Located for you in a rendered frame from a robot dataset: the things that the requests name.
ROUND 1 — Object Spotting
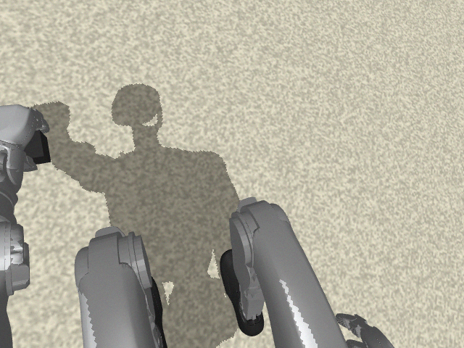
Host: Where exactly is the left robot foot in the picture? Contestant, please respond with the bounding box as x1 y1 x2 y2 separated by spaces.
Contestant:
151 278 167 348

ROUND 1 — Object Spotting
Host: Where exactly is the left robot arm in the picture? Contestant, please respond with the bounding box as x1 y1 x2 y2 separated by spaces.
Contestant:
0 141 30 348

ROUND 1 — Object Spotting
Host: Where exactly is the small box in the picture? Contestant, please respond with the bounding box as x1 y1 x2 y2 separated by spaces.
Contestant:
24 130 51 165

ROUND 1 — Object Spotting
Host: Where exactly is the right robot foot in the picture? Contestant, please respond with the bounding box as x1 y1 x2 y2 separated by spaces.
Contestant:
220 249 264 336

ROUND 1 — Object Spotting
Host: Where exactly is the right robot hand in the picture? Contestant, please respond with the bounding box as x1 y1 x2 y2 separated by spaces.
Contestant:
336 313 394 348

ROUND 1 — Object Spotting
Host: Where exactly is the left robot hand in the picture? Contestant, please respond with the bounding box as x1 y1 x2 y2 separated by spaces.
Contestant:
0 104 49 172

